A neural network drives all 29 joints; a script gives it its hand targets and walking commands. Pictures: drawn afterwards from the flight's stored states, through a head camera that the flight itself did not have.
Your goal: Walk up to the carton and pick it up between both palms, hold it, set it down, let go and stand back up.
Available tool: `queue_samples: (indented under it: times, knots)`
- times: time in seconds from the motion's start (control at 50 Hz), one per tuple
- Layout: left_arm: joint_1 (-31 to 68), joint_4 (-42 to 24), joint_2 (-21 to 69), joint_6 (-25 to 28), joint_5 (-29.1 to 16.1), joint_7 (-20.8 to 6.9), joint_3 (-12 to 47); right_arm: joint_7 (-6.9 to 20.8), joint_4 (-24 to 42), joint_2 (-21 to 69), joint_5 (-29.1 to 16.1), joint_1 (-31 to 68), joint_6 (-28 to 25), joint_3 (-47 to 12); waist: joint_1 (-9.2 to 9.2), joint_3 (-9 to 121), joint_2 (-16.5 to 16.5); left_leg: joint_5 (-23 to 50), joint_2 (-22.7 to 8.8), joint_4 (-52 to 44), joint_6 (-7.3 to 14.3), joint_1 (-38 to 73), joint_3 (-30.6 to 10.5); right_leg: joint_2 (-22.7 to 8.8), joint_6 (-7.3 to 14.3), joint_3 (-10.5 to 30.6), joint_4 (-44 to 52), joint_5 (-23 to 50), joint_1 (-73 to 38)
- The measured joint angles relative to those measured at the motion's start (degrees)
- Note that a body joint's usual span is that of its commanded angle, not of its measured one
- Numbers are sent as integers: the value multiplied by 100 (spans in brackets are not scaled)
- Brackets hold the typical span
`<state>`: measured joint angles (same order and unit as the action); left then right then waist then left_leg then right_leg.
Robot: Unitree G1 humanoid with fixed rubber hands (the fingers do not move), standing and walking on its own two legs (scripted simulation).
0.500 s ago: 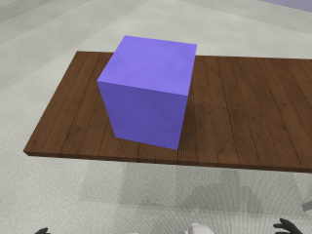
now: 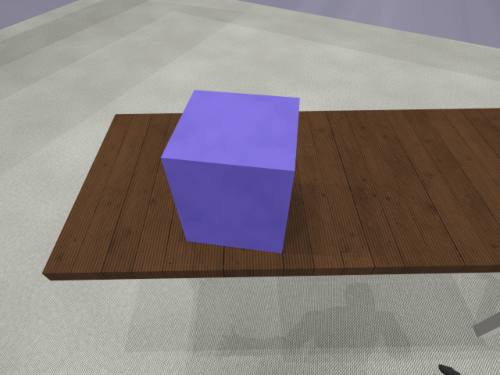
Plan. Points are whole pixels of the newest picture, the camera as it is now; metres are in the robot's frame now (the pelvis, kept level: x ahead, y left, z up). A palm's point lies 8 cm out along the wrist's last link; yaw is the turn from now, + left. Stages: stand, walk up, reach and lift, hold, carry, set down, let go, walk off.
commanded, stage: walk up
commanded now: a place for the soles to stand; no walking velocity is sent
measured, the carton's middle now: (239, 174) +0.50 +0.07 +0.02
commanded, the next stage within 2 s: none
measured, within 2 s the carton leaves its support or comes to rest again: neither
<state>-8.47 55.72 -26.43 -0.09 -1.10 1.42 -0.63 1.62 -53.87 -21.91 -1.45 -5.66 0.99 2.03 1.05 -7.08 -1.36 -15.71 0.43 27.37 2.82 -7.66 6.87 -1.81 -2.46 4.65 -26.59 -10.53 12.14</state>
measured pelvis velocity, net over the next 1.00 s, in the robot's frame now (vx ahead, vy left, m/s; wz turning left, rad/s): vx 0.02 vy -0.01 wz -0.08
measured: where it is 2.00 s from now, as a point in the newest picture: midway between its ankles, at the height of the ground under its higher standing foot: outside the picture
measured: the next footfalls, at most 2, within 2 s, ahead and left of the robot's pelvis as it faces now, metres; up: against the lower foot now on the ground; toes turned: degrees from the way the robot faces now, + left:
left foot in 1.14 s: +0.08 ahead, +0.17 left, +0.00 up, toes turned +4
right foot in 1.40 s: +0.12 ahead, -0.06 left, +0.00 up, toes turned +3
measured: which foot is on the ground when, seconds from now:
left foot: down 0.00-0.90, up 0.92-1.00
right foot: down 0.00-1.00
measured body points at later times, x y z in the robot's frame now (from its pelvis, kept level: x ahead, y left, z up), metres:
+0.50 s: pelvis +0.02 -0.03 +0.00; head +0.05 -0.04 +0.45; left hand +0.14 +0.29 -0.10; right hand +0.11 -0.35 -0.13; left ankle +0.00 +0.08 -0.74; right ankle +0.05 -0.16 -0.74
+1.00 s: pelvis +0.02 -0.01 -0.01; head +0.05 -0.03 +0.44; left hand +0.12 +0.32 -0.11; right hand +0.10 -0.35 -0.13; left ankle -0.01 +0.10 -0.71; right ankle +0.05 -0.16 -0.74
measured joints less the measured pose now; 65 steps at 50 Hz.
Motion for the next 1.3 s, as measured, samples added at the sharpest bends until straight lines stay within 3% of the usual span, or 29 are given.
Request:
queue_samples:
  times: [0.08, 0.44, 0.7, 0.88, 0.92, 0.98, 1.04, 1.08, 1.12, 1.14, 1.18, 1.24, 1.3]
  knots:
    - [29, 217, 82, -6, 20, 15, 36, -10, -119, -25, -26, 75, 28, 11, -24, -18, 28, 21, -21, -117, -45, 80, 36, 14, -57, 12, 33, 2, -24]
    - [318, 335, 390, 22, 57, 50, 39, -55, -437, -174, 48, 188, 121, 146, -121, 55, 316, -124, -249, -51, -266, 74, 85, 243, 148, 41, -163, -174, 99]
    - [511, 335, 278, -60, 17, 36, -10, -68, -606, -56, 60, -78, 76, 142, -175, 103, 102, -158, -237, -90, -248, 191, 190, 247, 130, 147, -251, -230, 88]
    - [450, 397, 349, -79, 47, 21, -33, -43, -405, -44, 53, 7, 98, 188, -178, -6, 142, -308, -313, 183, -273, 125, 246, 317, 146, 196, -466, -318, 164]
    - [299, 277, 389, -10, 150, 121, -46, 31, -211, -113, 217, -39, 193, 257, -209, 45, 248, -767, -287, 598, -182, -124, 47, 355, 157, 162, -512, -340, 250]
    - [-77, 57, 437, 73, 330, 307, -96, 129, 142, -289, 412, -132, 355, 408, -146, 105, 460, -1547, -60, 1969, -144, -750, -622, 426, 182, 248, -602, -399, 408]
    - [-346, -34, 413, 81, 394, 399, -122, 165, 404, -456, 449, -307, 369, 507, -185, 73, 717, -1379, -92, 2664, -251, -1151, -994, 411, 80, 195, -590, -433, 386]
    - [-451, -134, 337, 58, 448, 397, -167, 185, 492, -492, 424, -471, 390, 523, -190, 53, 790, -1342, -221, 2521, -296, -1206, -1084, 340, -10, 149, -658, -522, 357]
    - [-486, -249, 208, 13, 475, 356, -204, 202, 543, -460, 370, -659, 400, 498, -191, 44, 742, -1301, -379, 1872, -267, -1063, -1064, 204, -130, 111, -808, -667, 337]
    - [-478, -300, 119, -22, 456, 331, -214, 201, 544, -404, 351, -735, 376, 482, -185, 21, 620, -882, -385, 1503, -299, -930, -942, 82, -169, 141, -978, -788, 354]
    - [-464, -310, -44, -100, 338, 303, -242, 162, 482, -185, 363, -802, 286, 414, -81, -37, 159, -566, -100, 1287, -305, -667, -581, -130, 37, 461, -1597, -1243, 508]
    - [-510, -368, -14, -168, 120, 325, -202, 97, 518, -13, 341, -910, 222, 272, -211, 73, 124, -635, -102, 1096, -189, -512, -543, 238, 129, 370, -2591, -2081, 812]
    - [-450, -424, -10, -86, 54, 239, -155, 1, 576, 142, 242, -926, 151, 156, -294, 49, 43, -548, -77, 752, -137, -270, -476, 357, 136, 104, -2627, -1968, 802]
